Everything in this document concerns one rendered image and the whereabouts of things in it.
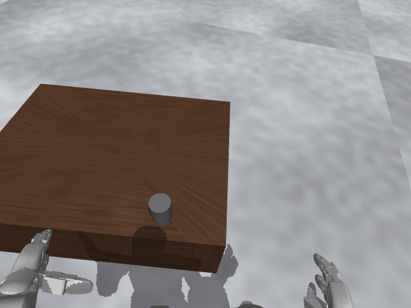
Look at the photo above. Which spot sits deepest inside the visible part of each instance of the left robot arm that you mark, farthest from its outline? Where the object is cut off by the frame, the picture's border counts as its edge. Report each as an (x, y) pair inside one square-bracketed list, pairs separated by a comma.
[(19, 289)]

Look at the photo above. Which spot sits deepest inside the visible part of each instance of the left robot hand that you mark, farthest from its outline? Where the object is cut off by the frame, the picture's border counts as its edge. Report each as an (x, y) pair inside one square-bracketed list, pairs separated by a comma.
[(33, 257)]

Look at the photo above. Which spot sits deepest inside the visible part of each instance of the can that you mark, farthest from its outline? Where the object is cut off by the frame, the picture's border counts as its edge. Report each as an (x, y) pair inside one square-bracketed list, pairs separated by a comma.
[(160, 209)]

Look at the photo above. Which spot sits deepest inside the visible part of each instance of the right robot hand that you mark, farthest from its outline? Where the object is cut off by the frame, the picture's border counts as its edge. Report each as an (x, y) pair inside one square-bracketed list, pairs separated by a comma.
[(336, 292)]

